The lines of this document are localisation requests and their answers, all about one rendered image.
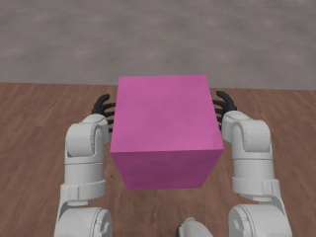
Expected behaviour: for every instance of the left robot hand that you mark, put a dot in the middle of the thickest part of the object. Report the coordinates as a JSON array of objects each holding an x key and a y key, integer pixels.
[{"x": 100, "y": 107}]

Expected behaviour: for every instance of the robot left upper arm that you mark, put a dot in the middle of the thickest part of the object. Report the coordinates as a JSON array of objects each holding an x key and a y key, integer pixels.
[{"x": 85, "y": 222}]

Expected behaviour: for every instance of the right robot hand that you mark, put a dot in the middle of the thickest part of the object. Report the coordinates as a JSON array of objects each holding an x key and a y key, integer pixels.
[{"x": 226, "y": 106}]

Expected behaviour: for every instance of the robot right shin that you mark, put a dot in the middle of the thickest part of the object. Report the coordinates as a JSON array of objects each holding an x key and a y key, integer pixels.
[{"x": 189, "y": 219}]

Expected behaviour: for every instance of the left robot forearm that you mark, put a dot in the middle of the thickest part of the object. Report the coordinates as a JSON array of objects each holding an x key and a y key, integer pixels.
[{"x": 84, "y": 168}]

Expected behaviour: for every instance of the carton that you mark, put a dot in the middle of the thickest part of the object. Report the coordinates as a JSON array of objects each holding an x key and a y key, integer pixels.
[{"x": 165, "y": 134}]

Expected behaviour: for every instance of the right robot thigh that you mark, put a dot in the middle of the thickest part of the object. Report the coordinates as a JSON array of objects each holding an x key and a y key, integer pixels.
[{"x": 194, "y": 229}]

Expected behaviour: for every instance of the right robot forearm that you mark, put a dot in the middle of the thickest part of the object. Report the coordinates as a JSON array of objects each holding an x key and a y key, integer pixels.
[{"x": 252, "y": 154}]

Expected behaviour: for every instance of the robot right upper arm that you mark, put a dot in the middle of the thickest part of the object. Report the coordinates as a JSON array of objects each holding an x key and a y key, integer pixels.
[{"x": 257, "y": 220}]

